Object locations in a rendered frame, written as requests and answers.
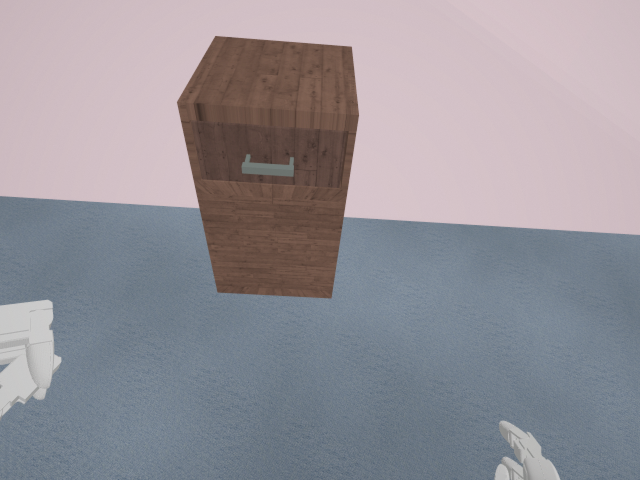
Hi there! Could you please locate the handle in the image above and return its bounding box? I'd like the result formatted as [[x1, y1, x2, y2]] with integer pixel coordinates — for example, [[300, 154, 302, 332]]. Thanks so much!
[[242, 154, 294, 177]]

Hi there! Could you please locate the cabinet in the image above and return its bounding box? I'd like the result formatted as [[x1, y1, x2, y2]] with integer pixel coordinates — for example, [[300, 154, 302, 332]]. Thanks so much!
[[177, 36, 359, 298]]

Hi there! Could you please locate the robot left hand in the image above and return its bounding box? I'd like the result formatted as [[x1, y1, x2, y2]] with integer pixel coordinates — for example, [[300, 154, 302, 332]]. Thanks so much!
[[0, 300, 61, 420]]

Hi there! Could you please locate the drawer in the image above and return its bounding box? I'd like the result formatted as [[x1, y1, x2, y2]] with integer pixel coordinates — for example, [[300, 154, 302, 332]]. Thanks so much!
[[191, 120, 347, 188]]

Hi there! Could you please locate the robot right hand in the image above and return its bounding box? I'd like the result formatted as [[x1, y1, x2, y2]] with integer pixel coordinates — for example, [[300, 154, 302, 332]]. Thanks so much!
[[494, 421, 560, 480]]

